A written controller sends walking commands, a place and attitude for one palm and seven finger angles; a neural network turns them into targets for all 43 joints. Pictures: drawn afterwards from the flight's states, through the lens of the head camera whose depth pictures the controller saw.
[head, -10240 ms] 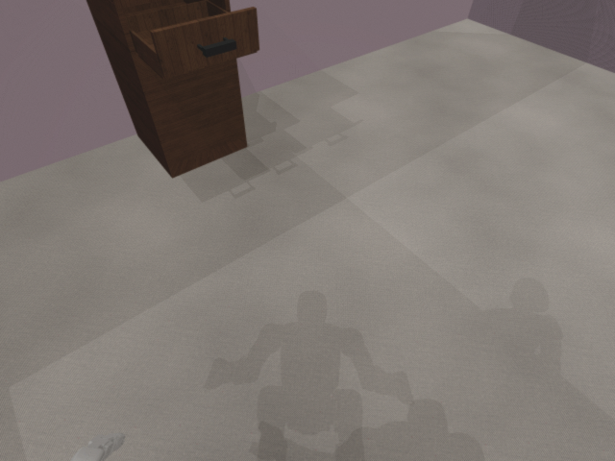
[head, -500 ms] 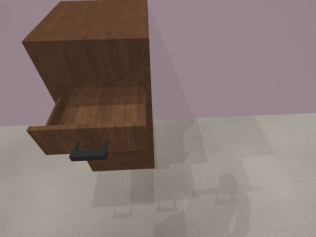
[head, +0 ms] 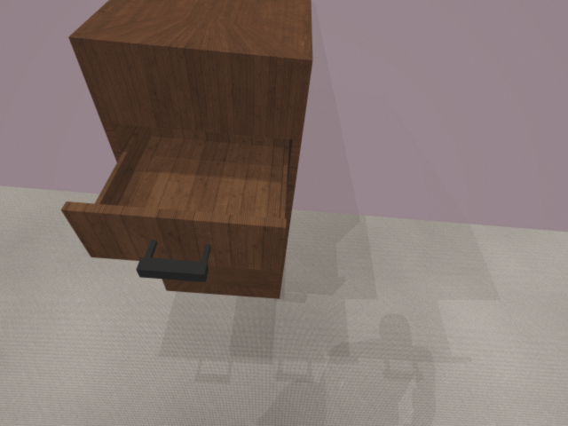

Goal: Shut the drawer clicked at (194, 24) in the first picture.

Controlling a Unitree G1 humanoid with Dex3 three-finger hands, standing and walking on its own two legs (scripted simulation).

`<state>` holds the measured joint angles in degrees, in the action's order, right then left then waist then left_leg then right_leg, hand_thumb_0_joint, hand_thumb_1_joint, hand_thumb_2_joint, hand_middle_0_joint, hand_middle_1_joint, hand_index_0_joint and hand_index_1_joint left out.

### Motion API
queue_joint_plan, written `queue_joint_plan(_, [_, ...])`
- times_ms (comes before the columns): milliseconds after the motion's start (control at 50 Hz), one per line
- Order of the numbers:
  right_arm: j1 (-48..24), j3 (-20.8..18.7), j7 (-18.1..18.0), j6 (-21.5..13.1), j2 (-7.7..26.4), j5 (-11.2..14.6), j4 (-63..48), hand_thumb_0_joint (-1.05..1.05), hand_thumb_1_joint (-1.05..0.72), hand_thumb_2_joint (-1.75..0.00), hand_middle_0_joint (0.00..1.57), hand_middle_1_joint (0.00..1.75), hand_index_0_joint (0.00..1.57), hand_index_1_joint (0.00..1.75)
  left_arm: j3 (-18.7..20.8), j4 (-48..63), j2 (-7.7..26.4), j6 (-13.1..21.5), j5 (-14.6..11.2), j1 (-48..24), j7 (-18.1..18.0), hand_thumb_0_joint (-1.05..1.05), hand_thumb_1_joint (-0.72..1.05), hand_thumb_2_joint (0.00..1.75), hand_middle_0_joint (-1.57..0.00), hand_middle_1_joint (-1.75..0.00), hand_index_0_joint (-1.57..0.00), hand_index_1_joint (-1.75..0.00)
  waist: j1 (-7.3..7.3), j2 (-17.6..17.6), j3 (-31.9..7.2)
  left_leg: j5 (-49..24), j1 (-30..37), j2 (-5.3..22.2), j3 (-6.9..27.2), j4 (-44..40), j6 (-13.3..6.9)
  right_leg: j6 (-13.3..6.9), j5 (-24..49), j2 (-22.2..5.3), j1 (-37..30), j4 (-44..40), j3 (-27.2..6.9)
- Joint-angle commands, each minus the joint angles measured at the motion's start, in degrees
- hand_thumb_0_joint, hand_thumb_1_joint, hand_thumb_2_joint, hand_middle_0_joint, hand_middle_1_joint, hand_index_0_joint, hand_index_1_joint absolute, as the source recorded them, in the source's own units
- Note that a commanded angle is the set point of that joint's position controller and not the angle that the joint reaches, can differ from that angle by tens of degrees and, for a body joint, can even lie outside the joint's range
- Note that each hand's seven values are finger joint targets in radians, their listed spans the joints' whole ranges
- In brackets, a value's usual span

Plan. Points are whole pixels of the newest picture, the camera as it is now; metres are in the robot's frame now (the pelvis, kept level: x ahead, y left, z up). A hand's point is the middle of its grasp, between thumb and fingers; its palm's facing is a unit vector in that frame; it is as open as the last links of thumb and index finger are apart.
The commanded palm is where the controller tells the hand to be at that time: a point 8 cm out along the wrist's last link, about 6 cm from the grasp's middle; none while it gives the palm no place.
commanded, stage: come to a stop and stand still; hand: left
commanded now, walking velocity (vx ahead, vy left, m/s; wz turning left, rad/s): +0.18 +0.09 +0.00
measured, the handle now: (176, 258) +0.39 +0.23 -0.07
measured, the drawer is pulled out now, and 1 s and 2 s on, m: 0.25 0.25 0.25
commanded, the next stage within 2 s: look again from close up in 1.02 s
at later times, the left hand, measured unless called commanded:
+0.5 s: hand out of the picture +0.15 +0.16 -0.16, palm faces +0.00 -0.97 -0.23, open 7.4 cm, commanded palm none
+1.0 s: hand out of the picture +0.03 +0.19 -0.16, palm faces +0.05 -0.98 -0.19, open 7.4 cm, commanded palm none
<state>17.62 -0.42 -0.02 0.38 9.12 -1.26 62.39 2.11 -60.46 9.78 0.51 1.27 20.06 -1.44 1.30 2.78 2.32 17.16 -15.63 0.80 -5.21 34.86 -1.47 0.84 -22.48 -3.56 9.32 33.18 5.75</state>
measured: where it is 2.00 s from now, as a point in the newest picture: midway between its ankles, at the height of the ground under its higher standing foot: outside the picture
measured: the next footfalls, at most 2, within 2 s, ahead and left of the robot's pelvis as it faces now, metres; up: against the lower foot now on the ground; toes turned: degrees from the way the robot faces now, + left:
right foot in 0.40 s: +0.14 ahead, -0.10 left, +0.00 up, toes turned -4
left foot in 0.74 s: +0.05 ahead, +0.13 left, +0.00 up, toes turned +2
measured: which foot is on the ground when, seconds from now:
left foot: down 0.00-0.42, up 0.44-0.72, down 0.74-1.00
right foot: down 0.00-0.00, up 0.02-0.38, down 0.40-0.76, up 0.78-1.00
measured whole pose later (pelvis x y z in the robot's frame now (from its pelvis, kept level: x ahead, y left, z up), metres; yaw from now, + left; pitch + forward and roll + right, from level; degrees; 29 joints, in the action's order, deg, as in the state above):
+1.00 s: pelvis +0.03 +0.01 +0.01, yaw +0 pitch +0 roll +1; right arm 19.0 0.1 -1.8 -0.2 6.7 -2.2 61.4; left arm 1.9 -60.4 9.7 -1.8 1.1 18.2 -0.7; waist 0.3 1.4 -0.5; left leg 14.3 -9.6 -0.8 -3.4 23.5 -1.3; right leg -0.4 -23.6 -1.4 16.8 40.6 2.3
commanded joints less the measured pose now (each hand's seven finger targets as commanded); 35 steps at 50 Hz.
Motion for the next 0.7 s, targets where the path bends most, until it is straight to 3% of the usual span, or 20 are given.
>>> queue_joint_plan(0, [15.0,-2.2,-1.0,-2.2,10.6,-0.6,-0.1,0.00,-0.90,-0.90,0.20,0.30,0.20,0.30,0.6,5.8,3.2,0.6,0.5,-4.1,-0.1,0.00,0.90,0.90,-0.20,-0.30,-0.20,-0.30,-6.20,-20.9,1.5,-9.0,15.1,18.5,26.4,-20.5,-11.1,-2.6,-15.4,3.3,25.9,25.4,0.9])
queue_joint_plan(20, [13.9,-1.8,-1.2,-2.3,9.9,-0.3,-0.4,0.00,-0.90,-0.90,0.20,0.30,0.20,0.30,0.7,5.8,4.0,0.5,0.6,-5.5,0.0,0.00,0.90,0.90,-0.20,-0.30,-0.20,-0.30,-5.72,-17.9,2.7,-8.0,12.5,18.9,26.2,-21.1,-12.7,-3.3,-13.4,0.5,27.4,30.8,-2.5])
queue_joint_plan(40, [11.7,-1.4,-1.4,-2.7,7.7,-0.1,-1.5,0.00,-0.90,-0.90,0.20,0.30,0.20,0.30,0.8,5.9,3.8,0.8,0.6,-6.0,0.4,0.00,0.90,0.90,-0.20,-0.30,-0.20,-0.30,-4.69,-12.8,3.9,-10.9,11.4,18.4,25.3,-20.7,-13.6,-3.6,-10.3,-0.6,29.0,33.2,-2.9])
queue_joint_plan(80, [7.6,-0.8,-1.6,-3.5,6.6,-0.2,-2.6,0.00,-0.90,-0.90,0.20,0.30,0.20,0.30,0.5,4.4,2.3,1.0,0.4,-5.0,1.1,0.00,0.90,0.90,-0.20,-0.30,-0.20,-0.30,-2.67,-7.1,2.4,-17.3,10.0,16.2,19.1,-20.5,-12.8,-2.7,-3.6,-1.9,26.8,33.1,-3.1])
queue_joint_plan(140, [6.2,-0.3,-2.3,-4.3,5.4,0.0,-2.8,0.00,-0.90,-0.90,0.20,0.30,0.20,0.30,-0.1,3.3,0.5,0.1,0.1,-2.9,0.9,0.00,0.90,0.90,-0.20,-0.30,-0.20,-0.30,-0.87,-5.5,-0.1,-37.8,9.6,13.3,11.0,-18.8,-10.6,-0.9,1.9,-1.3,22.1,27.6,-2.8])
queue_joint_plan(180, [5.6,-0.2,-2.6,-4.2,5.7,0.0,-2.7,0.00,-0.90,-0.90,0.20,0.30,0.20,0.30,-0.5,3.2,0.2,-0.4,-0.2,-3.0,0.3,0.00,0.90,0.90,-0.20,-0.30,-0.20,-0.30,-0.58,-5.9,-1.8,-49.5,10.6,12.6,8.0,-16.5,-9.4,-0.2,3.6,-0.4,17.9,20.3,-2.8])
queue_joint_plan(240, [4.8,-0.7,-2.8,-3.4,6.1,0.1,-2.4,0.00,-0.90,-0.90,0.20,0.30,0.20,0.30,-0.5,4.1,1.3,-0.5,-0.4,-5.0,-0.4,0.00,0.90,0.90,-0.20,-0.30,-0.20,-0.30,-1.31,-8.7,-2.1,-54.3,12.0,12.7,7.7,-13.9,-8.0,-0.4,5.3,0.8,14.1,10.2,-1.9])
queue_joint_plan(300, [4.1,-1.7,-2.7,-2.4,6.6,0.1,-2.7,0.00,-0.90,-0.90,0.20,0.30,0.20,0.30,0.0,4.8,2.4,-0.6,-0.3,-5.2,-0.7,0.00,0.90,0.90,-0.20,-0.30,-0.20,-0.30,-1.04,-8.7,-1.1,-49.6,10.4,12.7,8.0,-11.7,-6.9,-0.7,8.8,1.1,10.0,3.1,-1.8])
queue_joint_plan(340, [3.7,-2.0,-2.5,-2.0,5.9,0.4,-2.9,0.00,-0.90,-0.90,0.20,0.30,0.20,0.30,0.5,4.7,4.2,0.0,-0.1,-3.2,-0.9,0.00,0.90,0.90,-0.20,-0.30,-0.20,-0.30,0.20,-5.9,-2.0,-42.3,8.6,10.8,7.7,-7.2,-4.3,-1.0,18.7,0.2,4.4,-4.7,-3.1])
queue_joint_plan(360, [3.8,-2.2,-2.4,-1.9,5.2,0.6,-3.4,0.00,-0.90,-0.90,0.20,0.30,0.20,0.30,0.9,4.4,5.8,0.5,0.1,-1.2,-1.0,0.00,0.90,0.90,-0.20,-0.30,-0.20,-0.30,0.53,-1.9,-4.0,-32.8,5.4,7.6,5.9,-3.7,-2.1,-2.1,35.1,-2.9,-0.1,-4.4,-7.3])
queue_joint_plan(380, [5.4,-2.6,-2.3,-1.6,4.2,0.8,-3.6,0.00,-0.90,-0.90,0.20,0.30,0.20,0.30,1.2,4.2,8.0,0.8,0.2,-0.3,-1.2,0.00,0.90,0.90,-0.20,-0.30,-0.20,-0.30,-0.12,3.2,-6.2,-15.9,-0.5,2.9,3.6,1.4,-0.2,-6.1,52.8,-10.3,-4.7,-1.7,-15.0])
queue_joint_plan(400, [6.9,-2.5,-2.1,-1.0,2.3,1.2,-3.6,0.00,-0.90,-0.90,0.20,0.30,0.20,0.30,1.3,4.1,9.7,0.7,-0.1,-0.3,-1.2,0.00,0.90,0.90,-0.20,-0.30,-0.20,-0.30,-0.85,7.1,-7.3,6.5,-3.8,-1.3,2.2,6.0,1.4,-11.5,62.5,-17.6,-6.3,-3.7,-17.9])
queue_joint_plan(420, [5.1,-2.4,-2.3,-0.3,1.1,1.2,-3.9,0.00,-0.90,-0.90,0.20,0.30,0.20,0.30,1.2,4.4,9.6,0.7,0.0,-0.1,-1.3,0.00,0.90,0.90,-0.20,-0.30,-0.20,-0.30,0.17,10.0,-7.7,17.5,-4.3,-1.4,3.0,13.0,1.7,-15.1,62.9,-19.6,-4.9,-6.8,-19.6])
queue_joint_plan(440, [3.6,-2.4,-2.5,0.4,1.1,1.1,-4.2,0.00,-0.90,-0.90,0.20,0.30,0.20,0.30,1.4,4.7,8.7,0.6,0.2,-1.2,-1.6,0.00,0.90,0.90,-0.20,-0.30,-0.20,-0.30,0.24,13.0,-7.7,19.7,-4.8,-0.8,4.5,18.2,1.9,-16.6,60.3,-18.9,-3.2,-8.2,-20.5])
queue_joint_plan(480, [1.8,-2.5,-2.0,1.0,1.1,1.0,-4.1,0.00,-0.90,-0.90,0.20,0.30,0.20,0.30,1.0,6.3,7.3,0.3,0.3,-5.3,-1.6,0.00,0.90,0.90,-0.20,-0.30,-0.20,-0.30,-0.65,9.6,-4.5,15.7,-6.0,-0.3,5.8,22.7,2.3,-15.1,47.7,-15.6,2.3,-10.5,-16.9])
queue_joint_plan(520, [1.4,-2.5,-1.4,1.2,1.1,1.0,-4.1,0.00,-0.90,-0.90,0.20,0.30,0.20,0.30,1.7,7.5,8.6,0.0,0.4,-6.5,-1.3,0.00,0.90,0.90,-0.20,-0.30,-0.20,-0.30,-0.83,6.0,-5.4,13.1,-5.5,-0.8,4.3,21.0,2.9,-13.5,39.1,-13.8,3.2,-11.7,-14.9])
queue_joint_plan(580, [0.0,-2.4,-0.9,1.2,1.3,0.7,-5.2,0.00,-0.90,-0.90,0.20,0.30,0.20,0.30,2.5,8.1,9.9,-0.3,0.7,-5.8,-1.3,0.00,0.90,0.90,-0.20,-0.30,-0.20,-0.30,0.18,5.0,-5.5,11.3,-4.9,-0.9,3.1,15.2,3.2,-13.2,28.6,-13.5,3.7,-13.4,-16.6])
queue_joint_plan(640, [1.1,-2.2,-0.9,0.6,1.1,0.7,-5.4,0.00,-0.90,-0.90,0.20,0.30,0.20,0.30,2.7,7.9,10.7,-0.6,0.7,-5.9,-1.0,0.00,0.90,0.90,-0.20,-0.30,-0.20,-0.30,-0.33,3.4,-5.9,7.0,0.4,-1.5,1.4,3.0,3.0,-11.8,18.5,-12.2,5.7,-13.1,-17.3])
queue_joint_plan(680, [5.7,-1.8,-0.9,0.1,1.2,0.7,-4.1,0.00,-0.90,-0.90,0.20,0.30,0.20,0.30,2.5,8.0,10.2,-1.2,0.1,-7.4,-0.8,0.00,0.90,0.90,-0.20,-0.30,-0.20,-0.30,-2.60,3.4,-6.0,-1.0,9.9,-2.1,0.8,-9.1,2.1,-8.1,7.6,-8.7,11.4,-11.6,-14.6])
